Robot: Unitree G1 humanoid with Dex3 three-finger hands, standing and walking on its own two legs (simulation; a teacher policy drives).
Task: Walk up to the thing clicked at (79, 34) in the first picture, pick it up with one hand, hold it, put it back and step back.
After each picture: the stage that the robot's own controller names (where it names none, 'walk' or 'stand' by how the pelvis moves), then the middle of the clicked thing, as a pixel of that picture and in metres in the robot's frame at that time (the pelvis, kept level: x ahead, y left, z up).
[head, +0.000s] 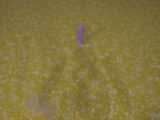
stand; (80, 34) +1.42 +0.07 -0.65
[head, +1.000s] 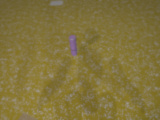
walk; (73, 45) +1.29 +0.24 -0.65
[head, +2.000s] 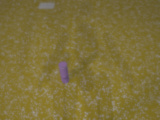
walk; (64, 73) +0.80 +0.25 -0.64
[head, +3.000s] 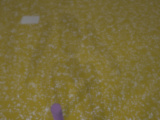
walk; (57, 114) +0.43 +0.19 -0.63
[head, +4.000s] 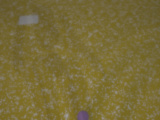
stand; out of the picture +0.35 +0.00 -0.62
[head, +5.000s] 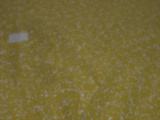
walk; out of the picture +0.32 +0.06 -0.65
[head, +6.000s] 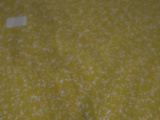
stand; out of the picture +0.28 +0.08 -0.63
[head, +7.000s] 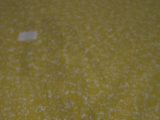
stand; out of the picture +0.29 +0.07 -0.65
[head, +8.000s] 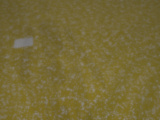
stand; out of the picture +0.27 +0.10 -0.66
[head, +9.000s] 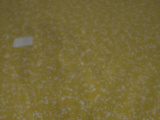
stand; out of the picture +0.26 +0.10 -0.66
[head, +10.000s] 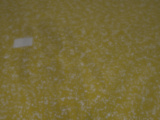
go down; out of the picture +0.26 +0.10 -0.66
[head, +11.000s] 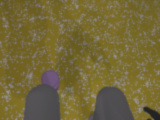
go down; (51, 83) +0.35 +0.13 -0.31
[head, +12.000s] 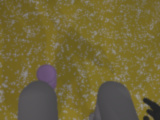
approach; (48, 80) +0.36 +0.14 -0.26
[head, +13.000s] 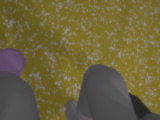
close in; (9, 70) +0.34 +0.18 -0.17
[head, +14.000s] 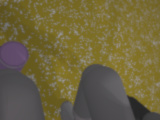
lift; (8, 68) +0.36 +0.18 -0.16
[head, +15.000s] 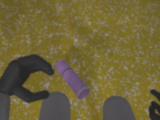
hold; (71, 77) +0.43 +0.10 -0.37
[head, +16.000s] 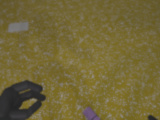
go down; out of the picture +0.39 -0.10 -0.68
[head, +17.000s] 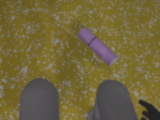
go down; (97, 46) +0.57 -0.11 -0.35
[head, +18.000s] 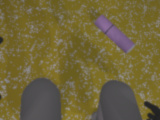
go down; (114, 34) +0.65 -0.18 -0.33
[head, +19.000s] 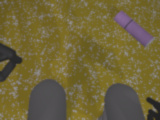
hold; (133, 28) +0.73 -0.25 -0.34
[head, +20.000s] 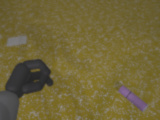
hold; (132, 98) +0.66 -0.41 -0.69
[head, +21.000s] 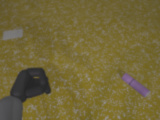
crouch; (135, 84) +0.73 -0.46 -0.69
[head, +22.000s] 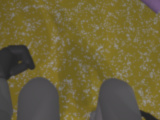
lower; out of the picture +0.92 -0.43 -0.32
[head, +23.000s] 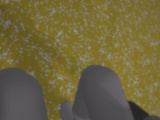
lower; out of the picture +1.06 -0.32 -0.25
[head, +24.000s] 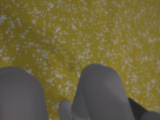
lower; out of the picture +1.11 -0.33 -0.25
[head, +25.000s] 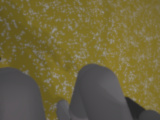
lower; out of the picture +1.16 -0.34 -0.25
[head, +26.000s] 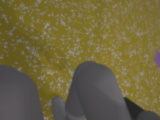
stand; out of the picture +1.21 -0.35 -0.25
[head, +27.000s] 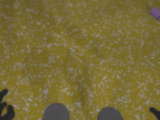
walk; out of the picture +1.05 -0.67 -0.53
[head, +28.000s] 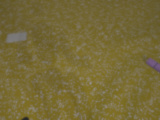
stand; (159, 68) +0.98 -0.75 -0.69
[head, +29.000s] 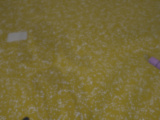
stand; out of the picture +0.99 -0.76 -0.69
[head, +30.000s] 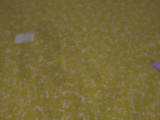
stand; out of the picture +1.01 -0.79 -0.73
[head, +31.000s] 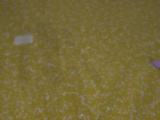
stand; out of the picture +1.02 -0.80 -0.75
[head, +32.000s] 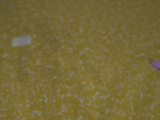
stand; out of the picture +1.00 -0.79 -0.75
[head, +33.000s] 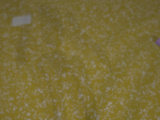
walk; out of the picture +1.06 -0.78 -0.72
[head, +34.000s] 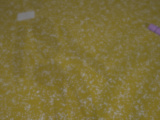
walk; (159, 31) +1.36 -0.74 -0.73
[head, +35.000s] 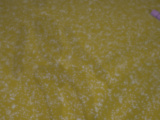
stand; out of the picture +1.58 -0.87 -0.72
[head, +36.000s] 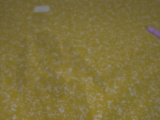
stand; (157, 33) +1.59 -0.87 -0.74
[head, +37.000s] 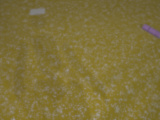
stand; (152, 31) +1.62 -0.84 -0.75
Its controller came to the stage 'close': yes
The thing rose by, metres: 0.18
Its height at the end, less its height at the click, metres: -0.09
